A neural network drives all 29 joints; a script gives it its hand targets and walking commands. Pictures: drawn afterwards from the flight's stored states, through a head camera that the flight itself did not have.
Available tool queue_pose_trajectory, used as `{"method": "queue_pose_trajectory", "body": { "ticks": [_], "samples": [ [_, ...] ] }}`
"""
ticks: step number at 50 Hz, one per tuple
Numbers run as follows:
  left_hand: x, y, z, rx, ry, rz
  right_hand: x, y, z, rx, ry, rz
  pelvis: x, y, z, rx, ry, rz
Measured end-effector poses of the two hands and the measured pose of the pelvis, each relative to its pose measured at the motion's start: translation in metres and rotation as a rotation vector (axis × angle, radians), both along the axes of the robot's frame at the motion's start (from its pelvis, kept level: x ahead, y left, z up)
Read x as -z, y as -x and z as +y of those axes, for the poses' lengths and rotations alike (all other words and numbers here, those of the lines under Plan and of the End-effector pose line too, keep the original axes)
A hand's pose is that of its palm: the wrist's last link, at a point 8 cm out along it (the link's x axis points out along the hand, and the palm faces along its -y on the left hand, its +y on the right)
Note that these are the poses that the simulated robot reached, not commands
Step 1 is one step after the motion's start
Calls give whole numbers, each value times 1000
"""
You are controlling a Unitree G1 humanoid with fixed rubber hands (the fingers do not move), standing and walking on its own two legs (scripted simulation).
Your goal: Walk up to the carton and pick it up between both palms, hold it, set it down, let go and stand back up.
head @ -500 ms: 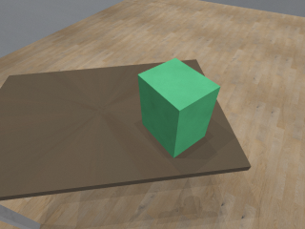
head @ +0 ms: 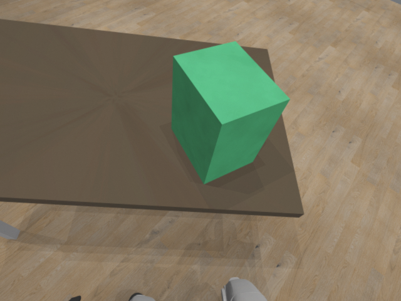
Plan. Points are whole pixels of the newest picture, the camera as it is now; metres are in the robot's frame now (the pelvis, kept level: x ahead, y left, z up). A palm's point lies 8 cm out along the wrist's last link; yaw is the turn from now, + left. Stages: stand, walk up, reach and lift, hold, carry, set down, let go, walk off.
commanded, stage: walk up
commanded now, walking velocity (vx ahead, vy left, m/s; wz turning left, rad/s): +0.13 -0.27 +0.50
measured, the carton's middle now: (218, 116) +0.52 -0.06 -0.01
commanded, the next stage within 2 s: none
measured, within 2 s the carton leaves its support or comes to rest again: neither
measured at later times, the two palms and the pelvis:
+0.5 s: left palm out of the picture -0.03 +0.02 -0.14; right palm (345, 235) +0.25 -0.39 -0.14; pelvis +0.06 -0.18 -0.01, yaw +14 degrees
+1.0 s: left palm out of the picture +0.11 -0.01 -0.15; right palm (357, 257) +0.20 -0.43 -0.18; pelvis +0.18 -0.22 -0.02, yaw +12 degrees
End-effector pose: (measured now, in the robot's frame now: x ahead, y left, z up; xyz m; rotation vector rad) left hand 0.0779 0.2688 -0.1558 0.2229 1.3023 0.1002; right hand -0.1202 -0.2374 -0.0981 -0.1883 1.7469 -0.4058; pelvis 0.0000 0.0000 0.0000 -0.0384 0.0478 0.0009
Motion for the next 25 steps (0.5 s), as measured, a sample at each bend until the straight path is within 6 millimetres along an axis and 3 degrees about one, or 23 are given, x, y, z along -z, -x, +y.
{"method": "queue_pose_trajectory", "body": {
  "ticks": [5,8,10,13,17,21,25],
  "samples": [
    [0,-20,-68,-4,-19,-76,36,-36,-74,-59,-23,-84,17,0,-56,-47,-15,4],
    [-17,-12,-111,-28,-23,-98,60,-79,-113,-151,-53,-153,16,-1,-79,-120,16,-29],
    [-31,2,-130,-50,-32,-96,64,-117,-129,-195,-67,-214,10,-9,-93,-135,-38,-17],
    [-47,23,-149,-139,-39,-72,53,-184,-143,-263,-96,-329,-5,-25,-115,-154,-85,2],
    [-46,47,-169,-260,-63,-62,41,-264,-157,-414,-125,-443,-7,-36,-144,-230,-82,3],
    [-30,78,-202,-357,-47,-4,37,-325,-161,-526,-134,-503,0,-48,-167,-258,-49,-2],
    [-13,112,-249,-414,11,106,37,-369,-148,-580,-174,-551,7,-61,-184,-245,-36,-20]
  ]
}}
